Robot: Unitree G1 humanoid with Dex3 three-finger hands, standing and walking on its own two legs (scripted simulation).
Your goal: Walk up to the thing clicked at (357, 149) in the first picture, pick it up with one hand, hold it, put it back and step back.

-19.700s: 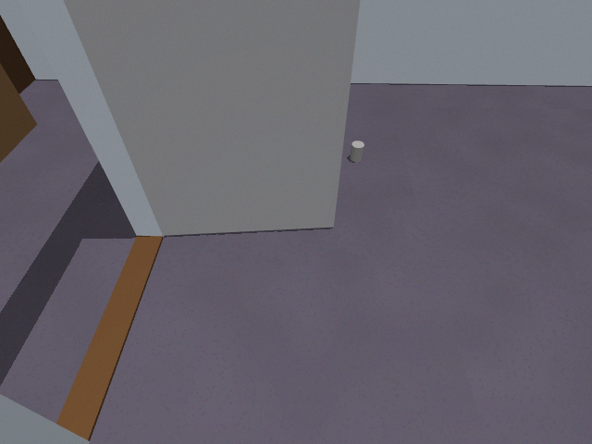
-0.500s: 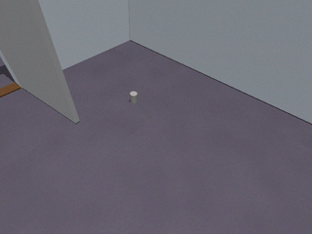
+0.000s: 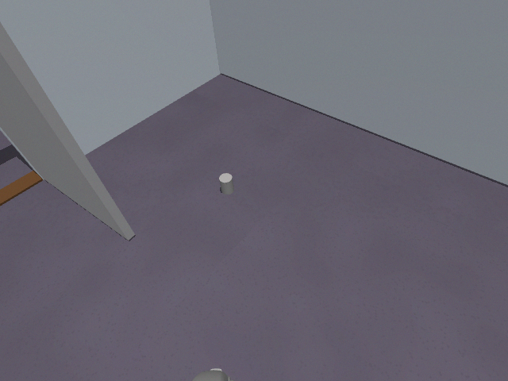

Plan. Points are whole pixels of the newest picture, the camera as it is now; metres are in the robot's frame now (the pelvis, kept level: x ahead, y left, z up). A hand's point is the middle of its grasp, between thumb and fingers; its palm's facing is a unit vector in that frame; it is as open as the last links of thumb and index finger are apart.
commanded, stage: walk up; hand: left
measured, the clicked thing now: (226, 184) +1.16 +0.23 -0.73
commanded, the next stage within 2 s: none
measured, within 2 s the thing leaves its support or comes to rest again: neither
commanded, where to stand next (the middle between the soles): +0.78 -0.01 m, yaw +0 degrees
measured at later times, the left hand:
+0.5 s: hand (133, 301) +0.30 +0.28 -0.14, palm faces -0.10 -0.93 -0.36, open 7.3 cm
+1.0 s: hand (157, 247) +0.43 +0.27 -0.15, palm faces +0.02 -0.92 -0.39, open 7.3 cm
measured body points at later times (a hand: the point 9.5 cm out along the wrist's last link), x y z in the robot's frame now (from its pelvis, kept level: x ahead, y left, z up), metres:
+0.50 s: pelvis +0.23 +0.01 -0.01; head +0.25 +0.01 +0.44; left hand +0.31 +0.33 -0.11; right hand +0.28 -0.32 -0.11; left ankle +0.22 +0.14 -0.74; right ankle +0.33 -0.14 -0.71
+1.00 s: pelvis +0.43 -0.02 -0.01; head +0.44 -0.02 +0.44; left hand +0.43 +0.31 -0.12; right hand +0.54 -0.33 -0.12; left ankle +0.54 +0.11 -0.73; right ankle +0.37 -0.14 -0.74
